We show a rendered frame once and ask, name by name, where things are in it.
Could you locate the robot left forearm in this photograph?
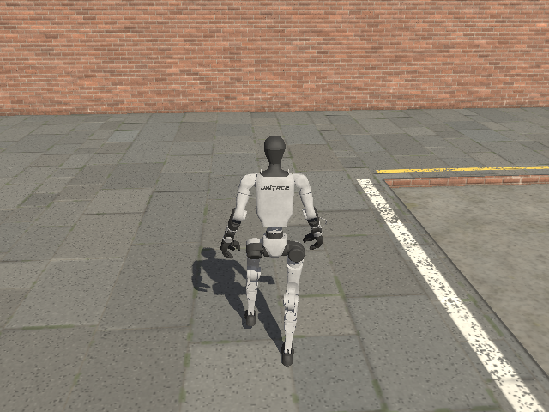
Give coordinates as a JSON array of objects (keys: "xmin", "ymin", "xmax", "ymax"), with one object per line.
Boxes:
[{"xmin": 223, "ymin": 208, "xmax": 241, "ymax": 243}]

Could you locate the right robot thigh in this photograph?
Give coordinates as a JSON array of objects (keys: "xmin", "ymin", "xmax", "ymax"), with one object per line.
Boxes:
[{"xmin": 283, "ymin": 240, "xmax": 305, "ymax": 310}]

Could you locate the robot right forearm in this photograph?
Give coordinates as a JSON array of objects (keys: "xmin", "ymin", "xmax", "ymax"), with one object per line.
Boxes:
[{"xmin": 307, "ymin": 207, "xmax": 322, "ymax": 237}]

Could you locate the right robot hand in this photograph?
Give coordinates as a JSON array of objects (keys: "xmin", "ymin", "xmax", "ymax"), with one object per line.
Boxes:
[{"xmin": 303, "ymin": 233, "xmax": 323, "ymax": 250}]

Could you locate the left robot hand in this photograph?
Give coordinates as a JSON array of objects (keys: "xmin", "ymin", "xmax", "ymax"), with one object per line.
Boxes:
[{"xmin": 220, "ymin": 239, "xmax": 240, "ymax": 259}]

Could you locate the robot right upper arm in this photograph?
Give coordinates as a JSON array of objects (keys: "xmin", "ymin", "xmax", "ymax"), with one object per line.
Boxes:
[{"xmin": 293, "ymin": 173, "xmax": 317, "ymax": 220}]

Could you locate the robot head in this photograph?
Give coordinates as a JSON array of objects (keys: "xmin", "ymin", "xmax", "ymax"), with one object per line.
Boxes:
[{"xmin": 260, "ymin": 136, "xmax": 289, "ymax": 177}]

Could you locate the robot left upper arm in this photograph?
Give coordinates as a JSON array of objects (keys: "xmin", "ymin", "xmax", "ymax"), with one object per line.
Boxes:
[{"xmin": 232, "ymin": 173, "xmax": 257, "ymax": 221}]

